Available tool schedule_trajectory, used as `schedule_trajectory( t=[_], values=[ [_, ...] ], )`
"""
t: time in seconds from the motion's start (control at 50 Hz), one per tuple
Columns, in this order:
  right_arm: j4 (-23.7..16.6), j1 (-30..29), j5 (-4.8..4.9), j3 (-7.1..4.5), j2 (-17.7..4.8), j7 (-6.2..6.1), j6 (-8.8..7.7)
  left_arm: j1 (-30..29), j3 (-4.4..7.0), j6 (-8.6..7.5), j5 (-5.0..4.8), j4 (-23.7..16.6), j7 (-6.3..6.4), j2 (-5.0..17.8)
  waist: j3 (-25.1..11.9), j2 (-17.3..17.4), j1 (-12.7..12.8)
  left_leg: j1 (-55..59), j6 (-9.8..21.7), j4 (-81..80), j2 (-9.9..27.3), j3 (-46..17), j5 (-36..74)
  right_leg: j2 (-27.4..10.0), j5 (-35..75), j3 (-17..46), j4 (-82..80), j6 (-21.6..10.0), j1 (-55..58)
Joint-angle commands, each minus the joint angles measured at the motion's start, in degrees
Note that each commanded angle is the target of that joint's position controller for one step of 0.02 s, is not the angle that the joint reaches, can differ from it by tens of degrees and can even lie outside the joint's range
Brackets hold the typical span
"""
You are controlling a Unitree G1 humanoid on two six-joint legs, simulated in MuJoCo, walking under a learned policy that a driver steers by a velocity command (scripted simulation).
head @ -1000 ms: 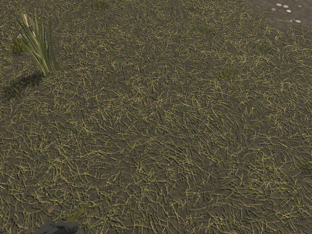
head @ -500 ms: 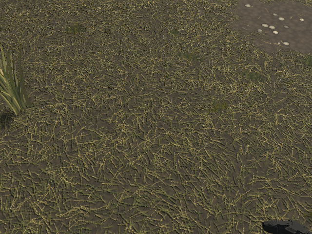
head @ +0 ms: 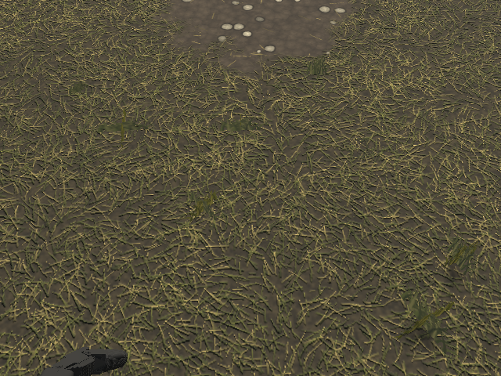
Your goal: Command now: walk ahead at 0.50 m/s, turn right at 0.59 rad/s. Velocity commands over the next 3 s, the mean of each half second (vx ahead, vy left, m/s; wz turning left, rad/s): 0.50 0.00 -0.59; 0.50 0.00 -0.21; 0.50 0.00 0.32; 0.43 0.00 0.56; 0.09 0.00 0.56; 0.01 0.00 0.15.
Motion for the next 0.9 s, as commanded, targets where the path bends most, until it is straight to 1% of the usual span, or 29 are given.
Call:
schedule_trajectory(
  t=[0.02, 0.04, 0.06, 0.08, 0.1, 0.12, 0.16, 0.2, 0.26, 0.32, 0.38, 0.42, 0.44, 0.46, 0.48, 0.5, 0.52, 0.54, 0.56, 0.58, 0.6, 0.62, 0.64, 0.66, 0.7, 0.76, 0.82, 0.86, 0.9],
  values=[
    [-9.7, -5.5, -0.56, -1.86, -9.0, 0.79, -1.34, 21.9, 5.53, 0.60, -2.09, 1.0, 2.23, 16.3, -20.3, -4.8, 11.5, -40.9, 0.6, 39.5, -4.5, -14.5, -0.2, -22.4, -5.3, 47.2, -17.4, -14.2, 46.6],
    [-10.9, -8.6, 0.41, -1.62, -8.2, 1.00, -1.93, 19.1, 5.00, 0.66, -2.26, 2.4, 2.72, 14.4, -11.9, -2.8, 9.4, -43.3, 1.2, 37.0, -1.4, -15.4, 6.7, -20.8, 1.4, 37.2, -17.7, -12.9, 40.4],
    [-10.2, -7.8, 0.45, -1.22, -7.5, 0.87, -2.44, 16.9, 4.18, 0.38, -2.48, 2.8, 2.89, 11.3, -6.6, -0.2, 6.7, -40.1, 1.3, 31.3, 0.4, -15.0, 10.0, -18.0, 9.5, 31.3, -18.5, -10.8, 32.1],
    [-9.6, -7.2, -0.19, -1.26, -7.3, 0.81, -1.99, 14.5, 3.71, -0.05, -2.52, 2.6, 3.03, 9.8, -4.4, 0.7, 4.3, -36.4, 0.9, 27.7, 1.5, -15.2, 10.5, -14.9, 14.4, 27.0, -19.2, -9.1, 26.6],
    [-9.1, -5.3, -1.10, -1.15, -7.0, 0.91, -0.97, 12.8, 3.21, -0.41, -2.77, 2.3, 3.08, 8.4, -4.5, -0.1, 2.4, -32.6, 0.2, 25.6, 1.8, -15.4, 10.4, -12.7, 17.2, 24.0, -20.1, -8.5, 22.6],
    [-8.9, -4.5, -1.55, -1.19, -6.8, 1.11, 0.03, 12.6, 2.97, -0.96, -2.90, 2.3, 2.90, 7.9, -5.0, -0.6, 1.7, -30.6, -0.4, 24.1, 1.7, -15.2, 10.1, -11.7, 19.4, 22.7, -20.7, -8.5, 20.5],
    [-9.4, -5.6, -1.66, -1.07, -5.6, 1.50, 1.21, 14.3, 3.21, -1.85, -2.99, 3.1, 2.62, 8.7, -4.7, -0.5, 1.4, -30.8, -1.3, 20.6, 1.2, -14.3, 12.0, -10.0, 19.4, 21.3, -21.9, -8.7, 18.3],
    [-10.9, -10.1, -1.54, -0.94, -5.1, 1.66, 1.51, 16.5, 3.48, -2.05, -2.81, 3.7, 2.62, 9.6, -2.9, -1.1, 2.6, -33.5, -2.0, 16.1, 1.1, -13.9, 16.4, -9.0, 15.4, 21.6, -23.5, -8.0, 17.3],
    [-13.0, -17.7, -1.33, -0.78, -5.0, 1.77, 1.40, 20.3, 3.54, -2.07, -2.87, 4.8, 2.69, 9.5, -1.1, -2.3, 5.3, -37.2, -2.4, 7.6, 0.4, -14.2, 23.3, -8.2, 13.3, 22.9, -23.7, -6.5, 19.7],
    [-14.7, -23.3, -0.98, -0.38, -4.8, 2.11, 0.97, 23.7, 3.69, -2.11, -2.74, 5.7, 2.99, 9.9, -1.1, -2.8, 7.6, -37.8, -2.1, 0.8, -1.2, -14.5, 27.3, -8.3, 15.9, 24.1, -21.8, -5.6, 23.5],
    [-16.5, -27.9, -0.54, -0.02, -5.1, 2.33, 0.29, 26.1, 3.78, -1.98, -2.24, 6.1, 3.50, 10.4, -0.9, -3.1, 9.0, -36.7, -1.3, -4.3, -3.2, -14.4, 27.1, -9.2, 21.1, 26.0, -18.7, -5.2, 26.8],
    [-16.9, -27.3, -0.32, -0.11, -6.0, 2.23, -0.16, 25.3, 3.95, -1.94, -2.02, 5.9, 3.97, 11.2, -1.0, -3.8, 8.0, -32.1, -0.2, -8.1, -4.2, -15.3, 25.2, -10.0, 23.1, 27.9, -16.6, -3.9, 27.1],
    [-16.3, -24.8, -0.23, -0.33, -6.7, 2.03, -0.38, 23.6, 4.05, -1.95, -1.97, 5.5, 4.11, 11.7, -1.3, -4.2, 6.4, -27.0, 0.6, -10.3, -5.0, -15.3, 23.4, -9.9, 24.5, 28.2, -15.2, -2.8, 25.6],
    [-15.0, -20.3, -0.14, -0.78, -7.7, 1.58, -0.64, 21.7, 4.12, -2.06, -1.90, 5.0, 4.02, 12.2, -2.8, -4.5, 4.1, -19.2, 1.5, -11.8, -6.5, -14.7, 20.8, -9.1, 29.0, 28.1, -11.8, -1.5, 23.2],
    [-12.7, -13.1, -0.32, -1.43, -8.9, 0.95, -1.14, 20.8, 3.98, -2.37, -2.16, 5.1, 3.67, 12.2, -6.4, -2.6, 0.6, -9.5, 2.9, -14.9, -7.4, -13.5, 21.2, -6.7, 32.7, 25.9, -4.0, -0.2, 21.7],
    [-11.3, -5.1, -1.21, -2.26, -11.6, 0.12, -1.86, 21.2, 3.29, -2.89, -2.64, 4.9, 3.16, 10.0, -12.3, 1.2, -2.8, 3.0, 5.4, -16.7, -0.8, -19.4, 17.4, -3.2, 25.9, 22.5, 8.8, 1.3, 16.5],
    [-11.6, 0.6, -2.48, -3.29, -16.3, -0.65, -1.79, 24.7, 1.95, -3.25, -4.05, 3.2, 3.09, 4.6, -20.1, 10.6, -2.8, 16.8, 9.9, -20.0, 14.4, -40.9, 6.0, 3.5, -0.9, 15.8, 26.0, 3.5, 3.3],
    [-10.8, -1.8, -1.43, -3.68, -16.7, -0.20, -1.00, 28.1, 2.07, -2.96, -2.76, 3.1, 3.19, 6.6, -20.6, 17.4, 0.8, 15.6, 14.3, -26.7, 19.3, -60.0, 4.5, 5.7, -21.4, 13.7, 33.4, 3.6, -5.2],
    [-11.4, -6.2, -0.67, -2.67, -11.1, 0.25, -0.68, 26.6, 2.25, -2.23, -1.45, 5.2, 3.39, 8.1, -11.6, 7.7, 2.3, 7.5, 14.3, -27.1, 17.5, -54.0, -0.3, 1.5, -16.8, 14.6, 36.5, 3.4, -7.4],
    [-11.4, -8.9, -0.31, -1.76, -7.2, 0.65, -0.80, 22.5, 2.01, -2.08, -1.02, 5.2, 2.80, 7.6, -6.0, 2.3, 2.2, 0.7, 13.6, -28.1, 14.2, -45.4, 2.1, -0.1, -13.0, 13.8, 34.7, 3.6, -6.6],
    [-10.8, -10.3, -0.52, -1.26, -5.7, 0.76, -0.96, 20.5, 1.83, -1.90, -1.03, 4.7, 2.37, 6.6, -3.4, 2.6, 3.1, -3.4, 12.0, -29.5, 11.2, -38.8, 7.7, -1.6, -11.4, 13.2, 31.5, 3.8, -5.6],
    [-9.7, -9.7, -0.45, -1.06, -5.5, 0.69, -1.41, 19.5, 1.72, -1.51, -0.55, 4.3, 1.98, 6.3, -2.2, 5.0, 3.6, -5.7, 11.5, -30.2, 9.3, -34.2, 14.1, -2.4, -11.0, 13.0, 29.3, 4.2, -4.6],
    [-8.7, -8.9, -0.31, -1.09, -5.7, 0.89, -1.95, 19.9, 1.50, -1.05, -0.35, 4.8, 1.69, 5.7, -2.3, 5.8, 4.0, -6.9, 11.3, -30.5, 7.9, -30.9, 20.0, -2.3, -10.5, 12.5, 28.6, 4.6, -3.2],
    [-7.8, -7.6, 0.00, -1.19, -6.1, 1.19, -2.59, 19.9, 1.41, -0.81, -0.33, 4.8, 1.51, 5.5, -3.0, 6.2, 4.2, -6.8, 11.7, -30.5, 7.7, -29.1, 25.4, -2.0, -10.0, 12.2, 27.9, 4.8, -2.8],
    [-6.4, -6.2, 0.53, -1.42, -6.7, 1.56, -3.41, 17.3, 1.18, -0.67, -0.33, 4.0, 1.21, 5.2, -2.8, 5.9, 4.4, -5.8, 12.6, -31.8, 7.7, -26.0, 29.6, -2.4, -7.7, 11.8, 25.5, 5.4, -5.3],
    [-4.8, -4.9, 0.68, -1.46, -6.7, 1.71, -3.30, 9.8, 0.27, -0.84, -0.29, 1.8, 0.65, 4.2, -1.0, 5.5, 3.5, -5.7, 12.6, -34.5, 6.4, -21.7, 29.5, -4.9, -1.5, 8.7, 17.1, 6.7, -8.2],
    [-3.1, -2.6, 0.87, -1.53, -7.0, 1.95, -3.00, 2.6, -1.04, -1.25, -0.71, 0.0, 0.12, 2.3, -0.3, 5.7, 1.7, -7.0, 11.5, -34.7, 4.4, -17.4, 32.3, -5.7, 4.1, 4.5, 6.1, 7.2, -3.9],
    [-1.8, -0.2, 0.81, -1.81, -8.1, 1.96, -2.83, -0.1, -1.23, -1.39, -0.97, -0.6, 0.22, 2.7, -0.4, 5.6, 0.7, -5.6, 11.0, -33.5, 5.2, -17.1, 34.8, -5.1, 4.5, 2.9, 1.9, 6.8, -1.4],
    [-0.7, 1.3, 0.68, -1.98, -8.9, 1.80, -2.51, -1.3, -1.08, -1.53, -1.06, -1.1, 0.64, 3.5, -0.2, 5.6, 0.6, -3.0, 10.7, -31.9, 7.0, -17.8, 37.3, -4.7, 3.0, 2.5, -0.7, 5.7, 0.0]
  ],
)
Next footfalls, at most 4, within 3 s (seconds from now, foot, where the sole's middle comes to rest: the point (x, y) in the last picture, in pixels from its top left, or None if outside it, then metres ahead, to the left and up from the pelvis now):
0.50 left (230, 364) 0.47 0.06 -0.75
1.00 right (334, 303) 0.61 -0.23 -0.75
1.52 left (289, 207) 0.94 -0.15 -0.75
2.04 right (323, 139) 1.22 -0.30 -0.75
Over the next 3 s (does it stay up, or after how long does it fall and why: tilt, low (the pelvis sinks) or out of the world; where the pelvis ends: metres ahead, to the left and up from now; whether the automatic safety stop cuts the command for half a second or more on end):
stays up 1.08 -0.21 0.03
